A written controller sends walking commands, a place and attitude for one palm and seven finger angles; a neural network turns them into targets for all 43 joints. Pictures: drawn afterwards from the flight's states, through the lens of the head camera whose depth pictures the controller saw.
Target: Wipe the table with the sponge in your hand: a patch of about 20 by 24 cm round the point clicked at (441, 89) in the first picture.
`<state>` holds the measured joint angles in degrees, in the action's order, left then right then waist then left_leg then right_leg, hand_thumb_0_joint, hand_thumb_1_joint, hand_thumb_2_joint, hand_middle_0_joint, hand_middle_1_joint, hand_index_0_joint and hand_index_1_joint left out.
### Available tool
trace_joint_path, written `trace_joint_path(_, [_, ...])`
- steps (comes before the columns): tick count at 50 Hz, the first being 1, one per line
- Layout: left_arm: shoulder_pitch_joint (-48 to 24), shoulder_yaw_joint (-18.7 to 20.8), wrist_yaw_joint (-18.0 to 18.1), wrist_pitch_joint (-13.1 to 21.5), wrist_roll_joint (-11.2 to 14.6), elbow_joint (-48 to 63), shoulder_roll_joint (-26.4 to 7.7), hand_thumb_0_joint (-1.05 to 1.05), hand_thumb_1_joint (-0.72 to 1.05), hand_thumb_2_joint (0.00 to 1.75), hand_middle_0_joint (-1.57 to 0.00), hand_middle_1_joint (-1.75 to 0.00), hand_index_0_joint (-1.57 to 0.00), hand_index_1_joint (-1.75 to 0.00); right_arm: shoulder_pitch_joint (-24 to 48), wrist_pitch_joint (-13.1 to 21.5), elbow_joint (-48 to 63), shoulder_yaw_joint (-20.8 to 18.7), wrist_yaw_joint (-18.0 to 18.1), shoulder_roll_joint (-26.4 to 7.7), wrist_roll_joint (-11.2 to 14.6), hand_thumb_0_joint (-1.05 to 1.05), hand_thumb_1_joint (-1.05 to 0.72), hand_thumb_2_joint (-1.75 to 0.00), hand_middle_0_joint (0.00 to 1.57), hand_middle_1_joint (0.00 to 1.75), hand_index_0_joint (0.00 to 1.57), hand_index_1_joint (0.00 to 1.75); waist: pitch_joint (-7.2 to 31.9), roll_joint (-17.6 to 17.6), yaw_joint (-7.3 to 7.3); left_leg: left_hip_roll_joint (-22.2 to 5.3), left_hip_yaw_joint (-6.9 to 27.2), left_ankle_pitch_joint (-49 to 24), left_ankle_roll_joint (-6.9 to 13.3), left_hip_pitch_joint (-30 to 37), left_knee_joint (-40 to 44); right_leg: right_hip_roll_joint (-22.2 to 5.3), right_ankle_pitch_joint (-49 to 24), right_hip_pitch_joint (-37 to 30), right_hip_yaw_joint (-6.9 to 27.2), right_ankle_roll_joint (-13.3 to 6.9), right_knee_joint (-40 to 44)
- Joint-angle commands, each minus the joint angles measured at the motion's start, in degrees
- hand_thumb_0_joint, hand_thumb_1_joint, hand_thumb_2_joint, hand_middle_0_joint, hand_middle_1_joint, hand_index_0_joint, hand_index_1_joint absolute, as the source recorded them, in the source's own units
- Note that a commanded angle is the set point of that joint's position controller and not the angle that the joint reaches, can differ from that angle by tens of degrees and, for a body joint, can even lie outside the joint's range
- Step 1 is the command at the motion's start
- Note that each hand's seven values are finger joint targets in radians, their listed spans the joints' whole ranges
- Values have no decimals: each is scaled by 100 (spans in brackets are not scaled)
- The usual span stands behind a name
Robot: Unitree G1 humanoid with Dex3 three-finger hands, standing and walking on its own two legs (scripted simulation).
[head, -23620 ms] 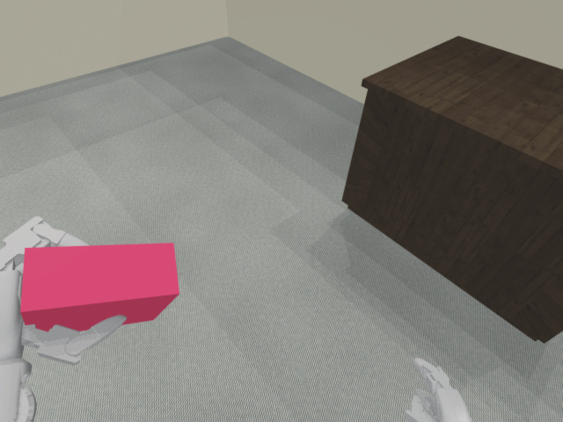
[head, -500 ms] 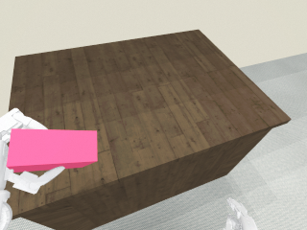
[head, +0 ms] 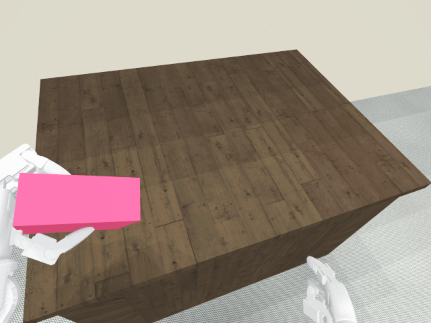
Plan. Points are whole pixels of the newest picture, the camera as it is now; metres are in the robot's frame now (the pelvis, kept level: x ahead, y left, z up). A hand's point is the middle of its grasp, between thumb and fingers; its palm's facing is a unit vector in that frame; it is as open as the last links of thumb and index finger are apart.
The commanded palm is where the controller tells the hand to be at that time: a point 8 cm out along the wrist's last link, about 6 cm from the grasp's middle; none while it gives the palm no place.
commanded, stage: come to a stop and stand still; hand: left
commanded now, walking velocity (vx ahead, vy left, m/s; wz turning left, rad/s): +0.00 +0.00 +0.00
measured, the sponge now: (97, 206) +0.24 +0.20 +0.13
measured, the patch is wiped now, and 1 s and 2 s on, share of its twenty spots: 0.00 0.00 0.00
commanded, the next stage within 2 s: look again from close up in 0.18 s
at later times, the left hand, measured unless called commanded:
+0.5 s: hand (69, 214) +0.21 +0.22 +0.15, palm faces +0.35 -0.85 -0.39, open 10.0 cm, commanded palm +0.16 +0.26 +0.17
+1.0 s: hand (52, 188) +0.23 +0.24 +0.18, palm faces +0.42 -0.78 -0.46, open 10.0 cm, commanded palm +0.14 +0.24 +0.17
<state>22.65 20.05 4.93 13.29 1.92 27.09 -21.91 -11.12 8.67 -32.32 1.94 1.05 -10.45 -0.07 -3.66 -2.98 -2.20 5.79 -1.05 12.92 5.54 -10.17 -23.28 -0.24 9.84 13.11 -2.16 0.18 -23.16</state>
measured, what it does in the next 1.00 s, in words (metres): stands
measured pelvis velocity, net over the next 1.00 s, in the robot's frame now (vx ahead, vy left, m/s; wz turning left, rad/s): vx -0.02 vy -0.04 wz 0.00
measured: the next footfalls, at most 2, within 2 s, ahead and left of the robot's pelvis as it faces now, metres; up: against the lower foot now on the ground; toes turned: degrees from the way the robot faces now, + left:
none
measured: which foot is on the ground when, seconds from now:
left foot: down 0.00-1.00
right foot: down 0.00-1.00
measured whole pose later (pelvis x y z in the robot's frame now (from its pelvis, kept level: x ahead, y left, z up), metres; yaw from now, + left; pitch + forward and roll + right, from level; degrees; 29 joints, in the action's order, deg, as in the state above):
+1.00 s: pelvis -0.02 -0.04 +0.00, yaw +0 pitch +1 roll -1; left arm 12.1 24.9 3.3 15.9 1.4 17.1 -28.6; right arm -12.9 9.7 -34.2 1.7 0.9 -12.0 0.2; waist -3.2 -1.2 -2.9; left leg 2.3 0.0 13.0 3.0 -14.4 -26.6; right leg 3.2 7.2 15.0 -3.6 -2.8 -21.2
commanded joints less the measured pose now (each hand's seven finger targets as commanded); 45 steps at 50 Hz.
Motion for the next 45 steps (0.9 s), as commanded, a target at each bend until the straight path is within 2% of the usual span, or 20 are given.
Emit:
trace_joint_path(1, [-359,493,67,363,72,1414,-830,0,10,130,-120,-160,-120,-160,269,219,849,-383,30,-836,12,0,-90,-90,20,30,20,30,1061,1021,85,-1409,992,-2954,-1018,261,567,-111,32,-444,151,-121,-359])
trace_joint_path(4, [-273,736,110,358,50,1534,-1028,0,10,130,-120,-160,-120,-160,368,192,868,-377,21,-840,38,0,-90,-90,20,30,20,30,1073,947,75,-1353,917,-3053,-1095,317,512,-85,-46,-431,99,-132,-335])
trace_joint_path(5, [-211,559,72,367,102,1352,-823,0,10,130,-120,-160,-120,-160,300,149,840,-351,22,-834,-3,0,-90,-90,20,30,20,30,1046,880,102,-1334,968,-2858,-1086,148,553,-78,25,-536,77,-120,-320])
trace_joint_path(7, [-156,665,80,376,94,1424,-950,0,10,130,-120,-160,-120,-160,275,154,871,-408,31,-862,18,0,-90,-90,20,30,20,30,1089,919,86,-1353,964,-2812,-1128,120,476,-136,-158,-653,109,-168,-220])
trace_joint_path(9, [-102,814,124,372,79,1488,-1050,0,10,130,-120,-160,-120,-160,403,159,873,-380,42,-851,63,0,-90,-90,20,30,20,30,1112,843,78,-1260,861,-2581,-1106,89,416,-134,-438,-729,123,-163,-137])
trace_joint_path(10, [-25,612,87,381,129,1300,-814,0,10,130,-120,-160,-120,-160,328,124,849,-355,45,-852,26,0,-90,-90,20,30,20,30,1091,753,103,-1216,883,-2306,-1063,-97,451,-134,-479,-846,114,-161,-108])
trace_joint_path(14, [45,853,156,368,129,1389,-1018,0,10,130,-120,-160,-120,-160,398,155,850,-386,93,-862,99,0,-90,-90,20,30,20,30,1294,552,108,-1053,797,-1722,-925,-272,258,-289,-1291,-1176,375,-224,-30])
trace_joint_path(15, [103,637,120,382,173,1198,-779,0,10,130,-120,-160,-120,-160,354,137,837,-359,98,-874,59,0,-90,-90,20,30,20,30,1223,521,115,-1027,793,-1530,-858,-344,312,-301,-1215,-1124,351,-217,8])
trace_joint_path(19, [-63,740,183,339,144,1366,-968,0,10,130,-120,-160,-120,-160,468,184,809,-367,152,-868,112,0,-90,-90,20,30,20,30,1173,693,112,-1014,802,-1216,-763,-300,359,-338,-1116,-994,526,-202,67])
trace_joint_path(20, [7,564,149,343,176,1116,-764,0,10,130,-120,-160,-120,-160,409,160,794,-339,157,-870,61,0,-90,-90,20,30,20,30,1075,547,106,-1021,814,-997,-682,-398,415,-330,-953,-954,488,-183,152])
trace_joint_path(24, [-305,668,210,316,110,1426,-985,0,10,130,-120,-160,-120,-160,513,200,792,-372,192,-889,110,0,-90,-90,20,30,20,30,1033,707,116,-991,811,-687,-608,-379,422,-357,-790,-868,666,-200,249])
trace_joint_path(25, [-210,509,178,346,146,1240,-782,0,10,130,-120,-160,-120,-160,455,182,773,-340,191,-886,60,0,-90,-90,20,30,20,30,1038,670,107,-997,830,-648,-553,-415,456,-344,-715,-887,594,-192,277])
trace_joint_path(29, [-187,678,220,271,130,1289,-986,0,10,130,-120,-160,-120,-160,517,200,791,-363,206,-890,103,0,-90,-90,20,30,20,30,975,617,112,-967,813,-549,-519,-385,428,-372,-690,-798,740,-200,406])
trace_joint_path(30, [-134,473,178,295,163,1085,-738,0,10,130,-120,-160,-120,-160,445,176,777,-331,194,-892,61,0,-90,-90,20,30,20,30,928,501,109,-974,832,-453,-479,-466,474,-356,-513,-785,652,-187,453])
trace_joint_path(37, [-210,462,176,221,140,1090,-817,0,10,130,-120,-160,-120,-160,452,185,810,-360,186,-900,94,0,-90,-90,20,30,20,30,892,530,118,-935,782,-221,-404,-431,408,-428,-199,-654,856,-188,714])
trace_joint_path(39, [-237,592,213,202,121,1208,-976,0,10,130,-120,-160,-120,-160,518,193,785,-358,183,-906,111,0,-90,-90,20,30,20,30,916,519,115,-916,764,-166,-393,-387,368,-445,-68,-597,890,-192,768])
trace_joint_path(40, [-179,426,185,223,149,1080,-780,0,10,130,-120,-160,-120,-160,469,179,779,-319,180,-898,68,0,-90,-90,20,30,20,30,917,448,118,-913,771,-155,-371,-407,400,-432,20,-598,805,-180,784])
trace_joint_path(43, [-149,538,195,207,145,1215,-906,0,10,130,-120,-160,-120,-160,444,207,789,-351,182,-906,92,0,-90,-90,20,30,20,30,1060,476,113,-950,813,-401,-400,-360,402,-422,-345,-769,801,-193,664])
trace_joint_path(44, [-204,640,219,204,138,1367,-1031,0,10,130,-120,-160,-120,-160,539,221,761,-341,188,-910,112,0,-90,-90,20,30,20,30,1078,636,115,-950,796,-456,-411,-306,414,-399,-467,-764,780,-187,608])
trace_joint_path(45, [-6291,3800,234,862,-838,2760,-5623,0,10,130,-120,-160,-120,-160,-621,477,584,-273,126,-1033,-134,0,-90,-90,20,30,20,30,-70,43,228,-1043,325,-654,-278,-1126,-140,-270,-194,160,594,641,845])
